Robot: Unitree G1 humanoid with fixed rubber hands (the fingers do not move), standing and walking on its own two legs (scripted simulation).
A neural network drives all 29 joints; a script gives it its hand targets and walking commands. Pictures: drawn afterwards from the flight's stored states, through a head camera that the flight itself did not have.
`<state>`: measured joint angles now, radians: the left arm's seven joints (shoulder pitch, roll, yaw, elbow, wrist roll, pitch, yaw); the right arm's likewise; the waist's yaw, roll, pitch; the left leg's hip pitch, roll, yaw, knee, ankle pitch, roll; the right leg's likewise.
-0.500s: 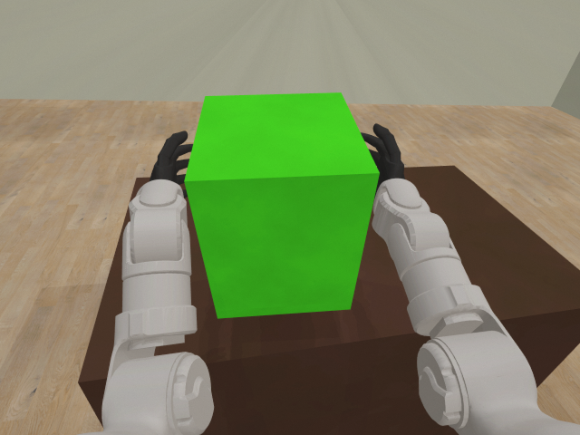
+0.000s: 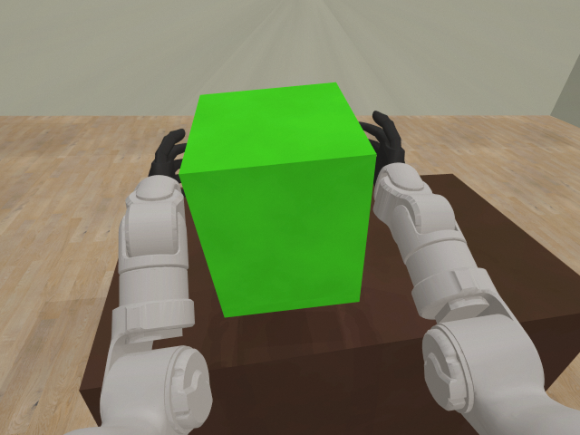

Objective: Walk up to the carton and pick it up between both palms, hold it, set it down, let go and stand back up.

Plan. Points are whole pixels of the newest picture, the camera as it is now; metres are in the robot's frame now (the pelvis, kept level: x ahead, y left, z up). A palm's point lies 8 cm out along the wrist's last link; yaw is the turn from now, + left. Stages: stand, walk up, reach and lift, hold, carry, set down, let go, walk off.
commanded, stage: hold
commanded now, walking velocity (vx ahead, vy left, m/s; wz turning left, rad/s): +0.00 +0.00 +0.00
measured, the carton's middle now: (280, 199) +0.40 +0.00 +0.21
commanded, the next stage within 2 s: none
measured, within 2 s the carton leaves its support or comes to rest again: neither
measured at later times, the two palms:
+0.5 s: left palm (165, 177) +0.37 +0.15 +0.26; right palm (391, 152) +0.37 -0.13 +0.30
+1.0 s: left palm (167, 174) +0.37 +0.15 +0.26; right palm (394, 146) +0.37 -0.14 +0.30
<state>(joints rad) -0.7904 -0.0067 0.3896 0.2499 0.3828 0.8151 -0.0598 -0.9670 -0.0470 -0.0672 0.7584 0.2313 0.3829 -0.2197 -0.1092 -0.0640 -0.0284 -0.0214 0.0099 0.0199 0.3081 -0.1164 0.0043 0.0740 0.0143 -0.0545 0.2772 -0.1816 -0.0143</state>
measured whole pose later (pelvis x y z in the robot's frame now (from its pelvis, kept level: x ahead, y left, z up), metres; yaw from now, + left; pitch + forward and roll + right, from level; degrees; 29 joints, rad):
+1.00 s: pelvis +0.01 -0.01 +0.00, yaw +0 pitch -8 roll +0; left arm -0.80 0.01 0.40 0.21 0.34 0.91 -0.07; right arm -1.04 -0.09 0.00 0.71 0.33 0.54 -0.28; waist -0.11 -0.04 -0.10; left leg -0.05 0.02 0.02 0.32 -0.13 -0.01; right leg 0.04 0.02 -0.05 0.29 -0.20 -0.02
